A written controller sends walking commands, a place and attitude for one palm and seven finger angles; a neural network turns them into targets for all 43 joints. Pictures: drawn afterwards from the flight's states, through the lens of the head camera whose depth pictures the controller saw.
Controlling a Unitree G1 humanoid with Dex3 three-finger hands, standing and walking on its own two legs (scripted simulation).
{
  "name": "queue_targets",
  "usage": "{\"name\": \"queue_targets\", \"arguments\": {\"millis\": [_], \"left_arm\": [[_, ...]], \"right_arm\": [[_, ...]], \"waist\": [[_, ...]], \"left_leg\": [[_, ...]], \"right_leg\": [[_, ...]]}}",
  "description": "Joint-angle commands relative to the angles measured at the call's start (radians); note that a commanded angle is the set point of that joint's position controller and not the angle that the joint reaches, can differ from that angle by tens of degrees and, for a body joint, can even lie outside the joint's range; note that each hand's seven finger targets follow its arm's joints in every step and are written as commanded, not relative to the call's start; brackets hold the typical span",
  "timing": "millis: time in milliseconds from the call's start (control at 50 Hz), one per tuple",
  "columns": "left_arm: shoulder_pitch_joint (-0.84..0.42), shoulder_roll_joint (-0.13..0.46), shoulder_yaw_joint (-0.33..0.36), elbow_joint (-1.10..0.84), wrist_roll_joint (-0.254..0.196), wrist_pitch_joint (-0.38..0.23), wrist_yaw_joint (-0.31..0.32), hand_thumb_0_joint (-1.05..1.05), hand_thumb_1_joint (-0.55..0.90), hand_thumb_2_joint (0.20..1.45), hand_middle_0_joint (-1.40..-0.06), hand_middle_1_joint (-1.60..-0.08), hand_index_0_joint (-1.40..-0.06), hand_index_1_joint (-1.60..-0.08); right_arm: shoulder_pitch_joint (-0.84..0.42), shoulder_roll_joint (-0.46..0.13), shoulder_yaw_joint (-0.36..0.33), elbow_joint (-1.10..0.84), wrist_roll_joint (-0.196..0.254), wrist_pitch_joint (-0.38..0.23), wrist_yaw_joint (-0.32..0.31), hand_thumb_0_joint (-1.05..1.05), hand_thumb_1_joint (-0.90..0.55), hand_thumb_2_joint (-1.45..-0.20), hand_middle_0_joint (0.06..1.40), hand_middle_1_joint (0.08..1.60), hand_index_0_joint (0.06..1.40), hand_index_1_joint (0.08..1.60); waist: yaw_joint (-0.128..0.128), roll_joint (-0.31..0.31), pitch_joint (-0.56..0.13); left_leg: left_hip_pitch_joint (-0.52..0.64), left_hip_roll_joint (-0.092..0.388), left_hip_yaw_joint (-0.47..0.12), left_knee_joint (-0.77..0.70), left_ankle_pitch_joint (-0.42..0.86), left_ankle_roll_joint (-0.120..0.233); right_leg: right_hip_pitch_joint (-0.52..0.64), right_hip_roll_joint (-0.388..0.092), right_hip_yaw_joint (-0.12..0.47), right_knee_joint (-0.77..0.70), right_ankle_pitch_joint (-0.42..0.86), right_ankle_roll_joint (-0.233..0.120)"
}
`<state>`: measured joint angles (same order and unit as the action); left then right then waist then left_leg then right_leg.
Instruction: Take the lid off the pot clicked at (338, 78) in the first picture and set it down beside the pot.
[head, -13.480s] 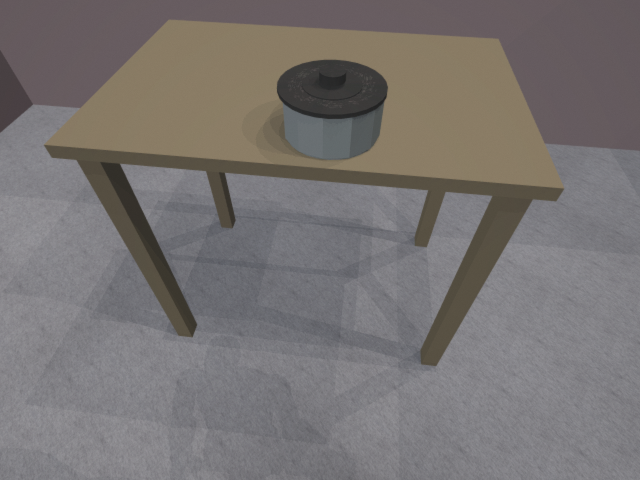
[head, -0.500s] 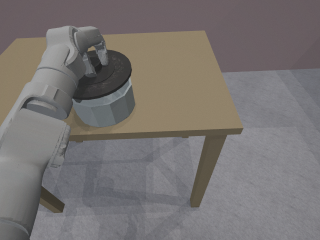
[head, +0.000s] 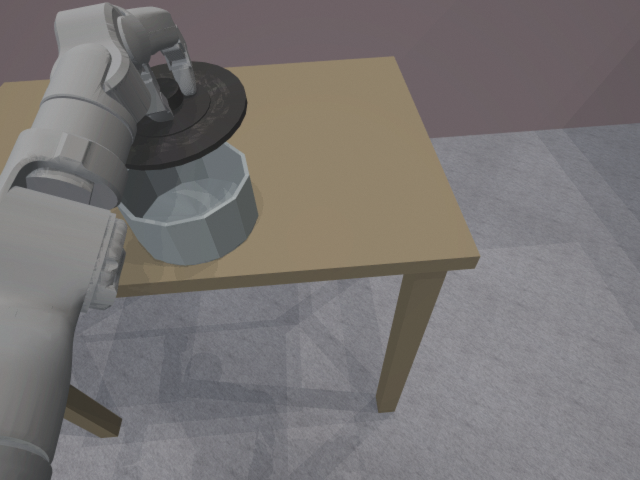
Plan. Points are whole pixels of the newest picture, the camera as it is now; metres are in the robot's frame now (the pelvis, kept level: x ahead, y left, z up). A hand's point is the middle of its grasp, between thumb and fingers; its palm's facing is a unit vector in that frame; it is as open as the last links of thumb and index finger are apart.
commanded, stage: lift the lid straight up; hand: left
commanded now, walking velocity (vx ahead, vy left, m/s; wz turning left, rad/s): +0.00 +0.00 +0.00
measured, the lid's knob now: (161, 95) +0.52 +0.15 +0.23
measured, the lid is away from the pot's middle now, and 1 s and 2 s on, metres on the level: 0.02 0.02 0.15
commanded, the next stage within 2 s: move the lid sideways beside the pot in 0.80 s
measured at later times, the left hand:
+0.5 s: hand (122, 65) +0.47 +0.16 +0.30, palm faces -0.23 -0.10 -0.97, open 7.3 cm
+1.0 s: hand (129, 43) +0.49 +0.15 +0.31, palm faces -0.19 -0.09 -0.98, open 7.3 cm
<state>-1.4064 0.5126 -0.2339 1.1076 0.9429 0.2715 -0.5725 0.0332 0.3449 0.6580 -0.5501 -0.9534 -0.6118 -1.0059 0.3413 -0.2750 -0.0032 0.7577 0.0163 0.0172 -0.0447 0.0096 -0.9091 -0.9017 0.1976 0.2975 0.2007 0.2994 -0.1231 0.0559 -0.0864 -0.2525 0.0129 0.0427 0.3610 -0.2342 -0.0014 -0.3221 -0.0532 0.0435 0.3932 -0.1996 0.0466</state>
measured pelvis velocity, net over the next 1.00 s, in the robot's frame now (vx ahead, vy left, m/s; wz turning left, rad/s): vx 0.00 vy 0.00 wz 0.00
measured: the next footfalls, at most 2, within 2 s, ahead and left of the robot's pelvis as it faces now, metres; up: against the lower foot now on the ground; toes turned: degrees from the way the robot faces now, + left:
none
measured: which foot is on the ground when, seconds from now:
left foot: down 0.00-1.00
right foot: down 0.00-1.00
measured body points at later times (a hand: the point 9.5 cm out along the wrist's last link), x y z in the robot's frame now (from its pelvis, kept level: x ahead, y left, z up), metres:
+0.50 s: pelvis +0.00 +0.00 +0.00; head +0.02 -0.02 +0.45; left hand +0.48 +0.16 +0.35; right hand +0.09 -0.26 -0.13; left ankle -0.04 +0.12 -0.74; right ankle -0.01 -0.15 -0.74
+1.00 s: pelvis +0.00 +0.00 +0.00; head +0.02 -0.02 +0.45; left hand +0.49 +0.15 +0.37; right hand +0.03 -0.28 -0.13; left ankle -0.04 +0.12 -0.74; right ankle -0.01 -0.15 -0.74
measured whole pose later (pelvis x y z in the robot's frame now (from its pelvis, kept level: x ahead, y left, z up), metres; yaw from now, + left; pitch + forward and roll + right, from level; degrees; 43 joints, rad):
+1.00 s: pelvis +0.00 +0.00 +0.00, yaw +0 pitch +7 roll +0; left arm -1.49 0.55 -0.23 1.06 0.99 0.29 -0.61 0.04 0.34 0.66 -0.55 -0.95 -0.62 -1.01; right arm 0.35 -0.29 0.00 0.75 0.02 0.03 -0.05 0.01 -0.91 -0.90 0.20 0.30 0.20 0.30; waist -0.12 0.05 -0.10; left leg -0.24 0.02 0.04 0.33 -0.22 -0.01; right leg -0.30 -0.05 0.04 0.36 -0.19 0.04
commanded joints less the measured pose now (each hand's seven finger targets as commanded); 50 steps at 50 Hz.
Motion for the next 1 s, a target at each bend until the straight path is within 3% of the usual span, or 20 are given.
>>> {"name": "queue_targets", "arguments": {"millis": [0, 60, 100, 140, 180, 200, 220, 320, 400, 440, 540, 620, 660, 700, 720, 800, 820, 860, 920, 980], "left_arm": [[-0.649, 0.209, 0.016, -0.291, 0.016, 0.016, 0.054, 0.0, 0.78, 0.846, -0.734, -1.066, -0.784, -1.109], [-0.635, 0.266, 0.059, -0.263, 0.033, 0.027, 0.039, 0.0, 0.78, 0.846, -0.734, -1.066, -0.784, -1.109], [-0.633, 0.23, 0.035, -0.292, 0.01, 0.038, 0.035, 0.0, 0.78, 0.846, -0.734, -1.066, -0.784, -1.109], [-0.678, 0.267, 0.055, -0.306, 0.03, 0.037, 0.032, 0.0, 0.78, 0.846, -0.734, -1.066, -0.784, -1.109], [-0.689, 0.232, 0.027, -0.301, 0.028, 0.043, 0.029, 0.0, 0.78, 0.846, -0.734, -1.066, -0.784, -1.109], [-0.69, 0.19, 0.001, -0.333, 0.007, 0.046, 0.03, 0.0, 0.78, 0.846, -0.734, -1.066, -0.784, -1.109], [-0.713, 0.236, 0.029, -0.359, 0.023, 0.043, 0.029, 0.0, 0.78, 0.846, -0.734, -1.066, -0.784, -1.109], [-0.715, 0.216, 0.019, -0.349, 0.026, 0.055, 0.025, 0.0, 0.78, 0.846, -0.734, -1.066, -0.784, -1.109], [-0.726, 0.13, -0.041, -0.28, 0.008, 0.075, 0.027, 0.0, 0.78, 0.846, -0.734, -1.066, -0.784, -1.109], [-0.778, 0.154, -0.026, -0.238, 0.032, 0.077, 0.029, 0.0, 0.78, 0.846, -0.734, -1.066, -0.784, -1.109], [-0.847, 0.233, 0.022, -0.278, 0.051, 0.054, 0.039, 0.0, 0.78, 0.846, -0.734, -1.066, -0.784, -1.109], [-0.797, 0.239, 0.03, -0.211, 0.06, 0.066, 0.036, 0.0, 0.78, 0.846, -0.734, -1.066, -0.784, -1.109], [-0.71, 0.266, 0.046, -0.094, 0.075, 0.086, 0.038, 0.0, 0.78, 0.846, -0.734, -1.066, -0.784, -1.109], [-0.677, 0.235, 0.028, -0.047, 0.061, 0.104, 0.04, 0.0, 0.78, 0.846, -0.734, -1.066, -0.784, -1.109], [-0.723, 0.275, 0.041, -0.084, 0.079, 0.1, 0.039, 0.0, 0.78, 0.846, -0.734, -1.066, -0.784, -1.109], [-0.804, 0.208, -0.003, -0.227, 0.05, 0.071, 0.045, 0.0, 0.78, 0.846, -0.734, -1.066, -0.784, -1.109], [-0.851, 0.244, 0.016, -0.297, 0.06, 0.06, 0.04, 0.0, 0.78, 0.846, -0.734, -1.066, -0.784, -1.109], [-0.833, 0.269, 0.035, -0.302, 0.062, 0.053, 0.036, 0.0, 0.78, 0.846, -0.734, -1.066, -0.784, -1.109], [-0.745, 0.337, 0.071, -0.316, 0.097, 0.015, 0.026, 0.0, 0.78, 0.846, -0.734, -1.066, -0.784, -1.109], [-0.646, 0.344, 0.067, -0.151, 0.111, 0.033, 0.022, 0.0, 0.78, 0.846, -0.734, -1.066, -0.784, -1.109]], "right_arm": [[0.002, -0.149, -0.053, -0.109, 0.007, -0.033, 0.004, 0.0, -0.9, -0.9, 0.2, 0.3, 0.2, 0.3], [0.005, -0.144, -0.049, -0.107, 0.001, -0.032, 0.003, 0.0, -0.9, -0.9, 0.2, 0.3, 0.2, 0.3], [-0.008, -0.15, -0.052, -0.113, 0.005, -0.028, 0.004, 0.0, -0.9, -0.9, 0.2, 0.3, 0.2, 0.3], [-0.005, -0.142, -0.047, -0.112, 0.002, -0.034, 0.004, 0.0, -0.9, -0.9, 0.2, 0.3, 0.2, 0.3], [-0.015, -0.137, -0.043, -0.113, 0.006, -0.032, 0.003, 0.0, -0.9, -0.9, 0.2, 0.3, 0.2, 0.3], [-0.024, -0.142, -0.047, -0.117, 0.009, -0.033, 0.003, 0.0, -0.9, -0.9, 0.2, 0.3, 0.2, 0.3], [-0.012, -0.137, -0.045, -0.117, 0.003, -0.039, 0.004, 0.0, -0.9, -0.9, 0.2, 0.3, 0.2, 0.3], [-0.028, -0.134, -0.041, -0.12, 0.006, -0.038, 0.004, 0.0, -0.9, -0.9, 0.2, 0.3, 0.2, 0.3], [-0.04, -0.141, -0.036, -0.109, 0.017, -0.028, 0.001, 0.0, -0.9, -0.9, 0.2, 0.3, 0.2, 0.3], [-0.035, -0.135, -0.029, -0.099, 0.014, -0.033, -0.004, 0.0, -0.9, -0.9, 0.2, 0.3, 0.2, 0.3], [-0.028, -0.132, -0.031, -0.103, 0.003, -0.054, -0.012, 0.0, -0.9, -0.9, 0.2, 0.3, 0.2, 0.3], [-0.015, -0.139, -0.029, -0.098, 0.005, -0.047, -0.009, 0.0, -0.9, -0.9, 0.2, 0.3, 0.2, 0.3], [-0.009, -0.15, -0.025, -0.09, 0.007, -0.025, -0.009, 0.0, -0.9, -0.9, 0.2, 0.3, 0.2, 0.3], [-0.009, -0.167, -0.027, -0.086, 0.013, -0.011, -0.013, 0.0, -0.9, -0.9, 0.2, 0.3, 0.2, 0.3], [-0.006, -0.163, -0.023, -0.091, 0.011, -0.01, -0.012, 0.0, -0.9, -0.9, 0.2, 0.3, 0.2, 0.3], [-0.021, -0.149, -0.035, -0.109, 0.01, -0.028, -0.012, 0.0, -0.9, -0.9, 0.2, 0.3, 0.2, 0.3], [-0.011, -0.142, -0.036, -0.114, 0.004, -0.04, -0.008, 0.0, -0.9, -0.9, 0.2, 0.3, 0.2, 0.3], [-0.006, -0.139, -0.04, -0.111, 0.001, -0.051, -0.008, 0.0, -0.9, -0.9, 0.2, 0.3, 0.2, 0.3], [0.003, -0.149, -0.045, -0.118, 0.0, -0.033, -0.008, 0.0, -0.9, -0.9, 0.2, 0.3, 0.2, 0.3], [-0.002, -0.159, -0.038, -0.11, 0.012, 0.004, -0.009, 0.0, -0.9, -0.9, 0.2, 0.3, 0.2, 0.3]], "waist": [[0.032, -0.031, -0.442], [0.031, -0.103, -0.434], [0.032, -0.071, -0.426], [0.032, -0.079, -0.436], [0.022, -0.076, -0.404], [0.023, -0.024, -0.402], [0.027, -0.045, -0.446], [0.024, -0.038, -0.439], [0.005, -0.02, -0.34], [-0.001, -0.05, -0.333], [0.016, -0.051, -0.46], [0.018, -0.078, -0.427], [0.017, -0.136, -0.353], [0.01, -0.128, -0.279], [0.008, -0.149, -0.321], [0.014, -0.06, -0.442], [0.019, -0.064, -0.507], [0.025, -0.075, -0.515], [0.034, -0.108, -0.485], [0.024, -0.148, -0.306]], "left_leg": [[0.201, -0.038, 0.0, 0.034, 0.555, 0.061], [0.177, -0.047, 0.004, 0.037, 0.531, 0.072], [0.189, -0.045, 0.008, 0.035, 0.552, 0.07], [0.194, -0.047, 0.005, 0.036, 0.546, 0.071], [0.19, -0.048, 0.007, 0.029, 0.506, 0.069], [0.212, -0.043, 0.005, 0.033, 0.548, 0.066], [0.231, -0.046, -0.006, 0.036, 0.575, 0.065], [0.235, -0.045, -0.007, 0.033, 0.568, 0.059], [0.208, -0.043, -0.006, 0.016, 0.482, 0.052], [0.194, -0.046, -0.01, 0.006, 0.42, 0.052], [0.222, -0.047, -0.013, 0.011, 0.441, 0.054], [0.18, -0.05, -0.003, -0.002, 0.44, 0.054], [0.109, -0.053, 0.007, -0.017, 0.347, 0.056], [0.074, -0.055, 0.014, -0.033, 0.3, 0.052], [0.078, -0.058, 0.012, -0.038, 0.293, 0.055], [0.184, -0.044, 0.005, -0.002, 0.443, 0.063], [0.219, -0.048, 0.0, 0.003, 0.467, 0.066], [0.224, -0.049, 0.002, 0.015, 0.493, 0.073], [0.186, -0.055, 0.011, 0.016, 0.503, 0.07], [0.079, -0.059, 0.023, -0.019, 0.335, 0.065]], "right_leg": [[0.198, 0.075, -0.064, 0.018, 0.428, -0.066], [0.219, 0.074, -0.06, 0.017, 0.433, -0.059], [0.214, 0.074, -0.065, 0.013, 0.456, -0.062], [0.218, 0.072, -0.058, 0.014, 0.438, -0.059], [0.197, 0.073, -0.06, 0.006, 0.408, -0.059], [0.181, 0.074, -0.066, 0.004, 0.425, -0.064], [0.199, 0.076, -0.058, 0.007, 0.424, -0.061], [0.189, 0.076, -0.061, 0.003, 0.41, -0.064], [0.126, 0.078, -0.074, -0.018, 0.348, -0.071], [0.116, 0.08, -0.073, -0.021, 0.307, -0.071], [0.179, 0.074, -0.062, -0.007, 0.326, -0.071], [0.196, 0.072, -0.059, -0.016, 0.349, -0.068], [0.194, 0.07, -0.066, -0.021, 0.319, -0.068], [0.168, 0.07, -0.074, -0.034, 0.316, -0.075], [0.192, 0.069, -0.064, -0.038, 0.304, -0.067], [0.204, 0.068, -0.061, -0.017, 0.378, -0.068], [0.227, 0.07, -0.051, -0.018, 0.372, -0.059], [0.239, 0.069, -0.051, -0.011, 0.394, -0.058], [0.254, 0.073, -0.05, -0.018, 0.406, -0.057], [0.209, 0.069, -0.066, -0.032, 0.335, -0.064]]}}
